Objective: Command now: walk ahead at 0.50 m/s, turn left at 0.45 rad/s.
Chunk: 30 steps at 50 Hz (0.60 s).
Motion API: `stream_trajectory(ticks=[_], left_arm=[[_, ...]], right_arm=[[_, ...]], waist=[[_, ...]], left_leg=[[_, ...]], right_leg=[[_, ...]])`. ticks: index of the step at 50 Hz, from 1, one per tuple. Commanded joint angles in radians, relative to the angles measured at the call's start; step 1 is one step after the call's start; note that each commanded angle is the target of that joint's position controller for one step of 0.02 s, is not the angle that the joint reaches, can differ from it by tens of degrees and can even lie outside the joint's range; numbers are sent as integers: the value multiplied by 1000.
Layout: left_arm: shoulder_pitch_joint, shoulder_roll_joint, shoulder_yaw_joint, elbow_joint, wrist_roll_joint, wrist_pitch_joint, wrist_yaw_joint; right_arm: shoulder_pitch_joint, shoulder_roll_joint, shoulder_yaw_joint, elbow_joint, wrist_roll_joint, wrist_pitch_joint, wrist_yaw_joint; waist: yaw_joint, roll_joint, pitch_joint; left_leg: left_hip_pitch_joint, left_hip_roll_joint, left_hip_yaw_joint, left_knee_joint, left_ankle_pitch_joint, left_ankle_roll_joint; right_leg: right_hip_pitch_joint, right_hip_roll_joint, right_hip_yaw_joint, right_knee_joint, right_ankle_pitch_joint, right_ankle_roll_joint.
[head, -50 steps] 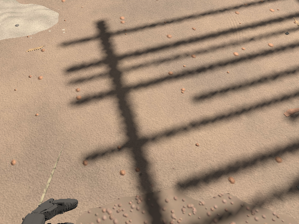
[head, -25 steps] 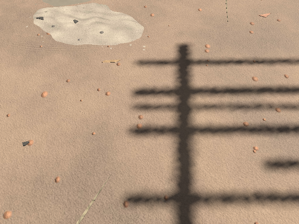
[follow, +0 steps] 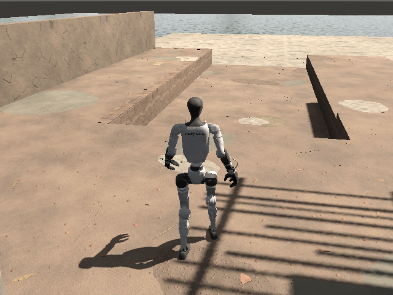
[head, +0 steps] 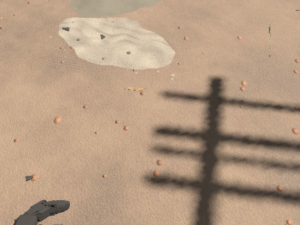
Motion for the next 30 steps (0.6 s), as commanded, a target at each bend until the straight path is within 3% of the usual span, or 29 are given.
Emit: stream_trajectory(ticks=[1,2,3,4,5,6,7,8,9,11,14,16,20,24,26,27,28,29,30], left_arm=[[22,126,46,-54,-2,-29,-4],[104,146,59,-33,8,-34,1],[236,190,71,-20,24,-37,7],[356,286,98,23,30,-24,5],[384,217,86,42,-6,-19,-4],[334,150,67,29,-10,-16,-3],[280,128,56,19,3,-8,-1],[246,107,47,23,9,-3,-1],[228,91,38,25,16,-4,1],[231,84,35,37,9,-6,2],[256,135,47,61,-4,-6,8],[272,154,51,74,-8,1,11],[336,170,51,111,-20,14,12],[374,187,54,143,-25,34,15],[352,202,57,146,-27,45,21],[356,180,48,146,-24,48,23],[340,129,24,112,3,44,25],[473,17,-11,107,6,29,24],[447,127,17,135,-14,23,24]], right_arm=[[-7,-133,-35,-45,-4,-4,-6],[-5,-103,-25,-47,-9,-5,-4],[-3,-55,-4,-61,-20,-8,0],[151,4,15,-69,4,-20,1],[146,-73,6,-54,16,-26,-2],[23,-138,-11,-65,16,-27,-2],[-61,-136,-10,-85,2,-26,-4],[-110,-122,-9,-100,-14,-30,0],[-109,-108,-10,-103,-18,-32,5],[-86,-70,-3,-95,-12,-31,12],[-158,-33,15,-120,-20,-33,16],[-218,-19,24,-130,-19,-38,21],[-331,-23,26,-152,-7,-46,34],[-389,-46,18,-180,-2,-53,50],[-295,-80,0,-156,-8,-56,49],[-171,-122,-22,-120,-21,-56,41],[-3,-198,-42,-98,-47,-56,29],[20,-258,-50,-90,-56,-44,28],[40,-168,-31,-88,-43,-38,30]], waist=[[68,166,-35],[106,160,-84],[165,82,-204],[124,-227,-329],[150,-229,-294],[176,-109,-150],[165,-38,-82],[148,-20,-21],[119,-44,-13],[98,-74,-22],[111,-53,-7],[130,-44,-3],[170,-43,16],[164,-52,36],[93,-53,-14],[34,-31,-93],[-34,66,-250],[23,337,-377],[-18,227,-384]], left_leg=[[-30,250,-208,-4,285,113],[-40,207,-180,89,362,88],[-132,153,-111,334,283,52],[-477,2,23,679,-88,-31],[-653,41,1,831,-236,-43],[-700,82,-12,875,-151,-40],[-681,118,32,857,-80,-39],[-666,145,48,797,-33,-40],[-617,177,58,742,6,-39],[-560,193,92,663,24,-46],[-567,209,127,496,101,-65],[-538,205,143,367,214,-70],[-458,171,172,192,361,-74],[-437,153,176,106,292,-34],[-275,119,208,48,270,2],[-71,117,204,22,311,30],[227,303,21,75,506,94],[498,550,-348,29,611,251],[440,535,-376,0,647,250]], right_leg=[[178,11,-35,-50,-44,-47],[309,2,-41,-71,-52,-79],[534,-135,92,-51,-77,-144],[874,-346,528,-112,-242,-327],[886,-393,734,-209,-525,-352],[768,-346,607,-231,-560,-304],[654,-301,473,-236,-462,-271],[553,-261,383,-258,-347,-267],[494,-229,318,-276,-260,-256],[448,-196,238,-307,-153,-258],[428,-202,159,-348,-38,-280],[421,-186,100,-359,-9,-267],[429,-177,37,-348,9,-240],[525,-229,53,-295,54,-216],[536,-213,18,-178,260,-187],[484,-157,-14,-8,368,-154],[298,-92,-49,282,147,-105],[-46,61,-77,613,-564,-36],[-93,38,49,736,-640,-27]])
Velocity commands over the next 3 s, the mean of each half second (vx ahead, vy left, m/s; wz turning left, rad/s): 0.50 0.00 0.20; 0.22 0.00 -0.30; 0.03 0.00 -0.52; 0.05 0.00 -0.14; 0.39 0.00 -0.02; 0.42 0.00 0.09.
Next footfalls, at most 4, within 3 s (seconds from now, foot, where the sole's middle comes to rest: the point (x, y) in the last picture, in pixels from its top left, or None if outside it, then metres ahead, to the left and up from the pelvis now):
0.06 right None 0.20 -0.13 -0.77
0.56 left None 0.45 0.14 -0.77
1.04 right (164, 213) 0.52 -0.10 -0.77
1.48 left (117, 201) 0.58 0.11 -0.77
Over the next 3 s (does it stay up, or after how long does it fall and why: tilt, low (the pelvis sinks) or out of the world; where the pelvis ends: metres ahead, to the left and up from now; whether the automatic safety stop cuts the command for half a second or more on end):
stays up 0.88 -0.19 0.00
